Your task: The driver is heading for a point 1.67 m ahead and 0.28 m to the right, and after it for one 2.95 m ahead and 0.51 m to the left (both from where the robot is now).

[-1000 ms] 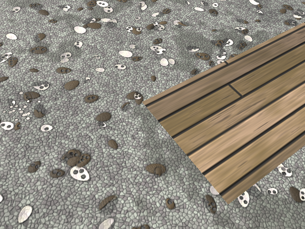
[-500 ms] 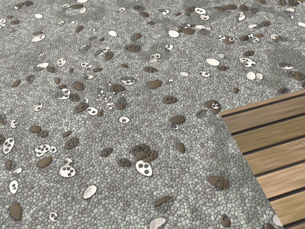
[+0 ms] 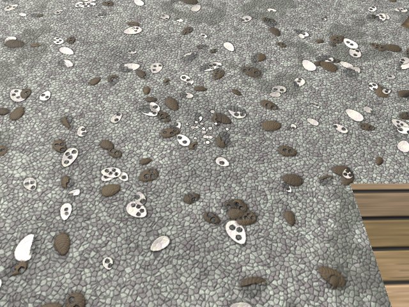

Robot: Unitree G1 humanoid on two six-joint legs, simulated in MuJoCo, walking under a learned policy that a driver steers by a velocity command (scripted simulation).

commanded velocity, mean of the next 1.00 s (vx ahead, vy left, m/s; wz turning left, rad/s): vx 0.06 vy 0.00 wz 0.06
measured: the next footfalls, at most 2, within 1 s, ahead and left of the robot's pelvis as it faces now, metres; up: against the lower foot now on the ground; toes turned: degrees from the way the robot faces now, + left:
right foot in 0.12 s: +0.05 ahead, -0.15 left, +0.00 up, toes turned +2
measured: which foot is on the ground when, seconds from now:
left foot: down 0.00-0.78, up 0.80-1.00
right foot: up 0.00-0.10, down 0.12-1.00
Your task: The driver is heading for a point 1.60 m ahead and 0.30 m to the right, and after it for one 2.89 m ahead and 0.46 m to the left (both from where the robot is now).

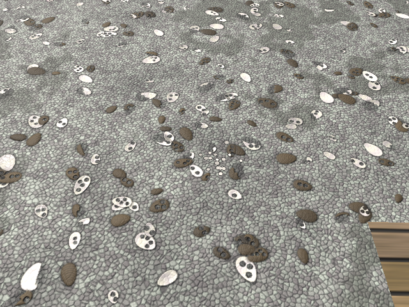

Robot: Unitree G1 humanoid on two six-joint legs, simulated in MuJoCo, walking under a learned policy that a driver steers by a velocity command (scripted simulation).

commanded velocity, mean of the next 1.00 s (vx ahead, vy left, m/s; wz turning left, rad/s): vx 0.46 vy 0.00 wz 0.00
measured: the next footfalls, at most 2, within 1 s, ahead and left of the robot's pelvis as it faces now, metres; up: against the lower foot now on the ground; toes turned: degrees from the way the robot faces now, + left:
left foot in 0.04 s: +0.07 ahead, +0.12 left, +0.00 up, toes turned +1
right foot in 0.52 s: +0.43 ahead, -0.10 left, +0.00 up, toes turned -2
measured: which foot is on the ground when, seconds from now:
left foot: up 0.00-0.02, down 0.04-0.52, up 0.54-1.00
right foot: down 0.00-0.04, up 0.06-0.50, down 0.52-1.00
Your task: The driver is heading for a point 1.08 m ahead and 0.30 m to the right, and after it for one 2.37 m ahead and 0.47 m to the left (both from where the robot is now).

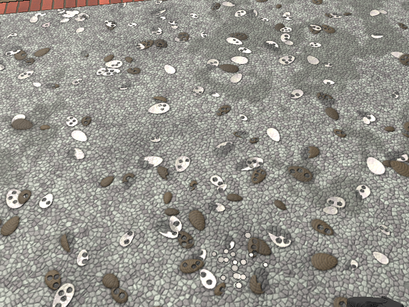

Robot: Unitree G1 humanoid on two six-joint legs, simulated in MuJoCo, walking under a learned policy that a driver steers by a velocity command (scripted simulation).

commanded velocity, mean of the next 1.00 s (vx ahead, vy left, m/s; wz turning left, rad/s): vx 0.50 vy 0.00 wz -0.43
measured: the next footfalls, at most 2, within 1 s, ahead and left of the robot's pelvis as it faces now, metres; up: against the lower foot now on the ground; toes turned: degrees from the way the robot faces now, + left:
left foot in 0.04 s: +0.21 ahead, +0.13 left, +0.00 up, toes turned +0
right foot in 0.58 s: +0.45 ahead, -0.16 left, +0.00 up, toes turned -21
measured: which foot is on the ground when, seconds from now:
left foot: up 0.00-0.02, down 0.04-0.60, up 0.62-1.00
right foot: down 0.00-0.06, up 0.08-0.56, down 0.58-1.00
